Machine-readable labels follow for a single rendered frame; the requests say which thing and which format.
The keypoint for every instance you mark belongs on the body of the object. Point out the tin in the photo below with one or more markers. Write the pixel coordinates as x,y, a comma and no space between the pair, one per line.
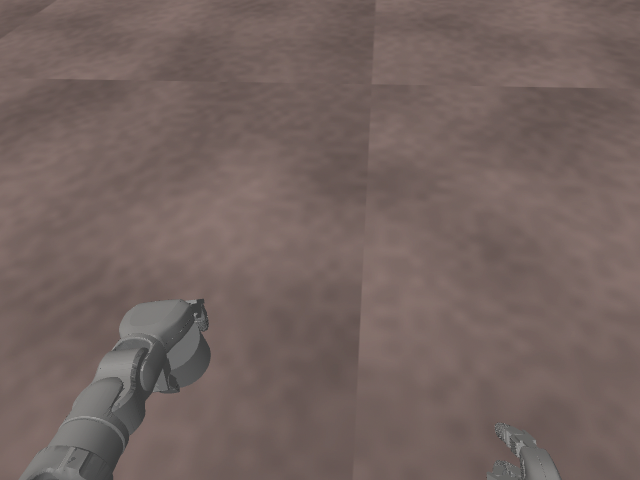
190,357

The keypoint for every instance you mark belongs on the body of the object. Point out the left robot arm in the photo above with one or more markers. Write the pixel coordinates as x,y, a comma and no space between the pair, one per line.
91,439

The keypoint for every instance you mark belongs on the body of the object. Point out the left robot hand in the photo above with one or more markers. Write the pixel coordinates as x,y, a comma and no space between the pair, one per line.
168,321

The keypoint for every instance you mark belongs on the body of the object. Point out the right robot hand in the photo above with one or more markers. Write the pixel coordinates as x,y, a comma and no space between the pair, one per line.
535,463

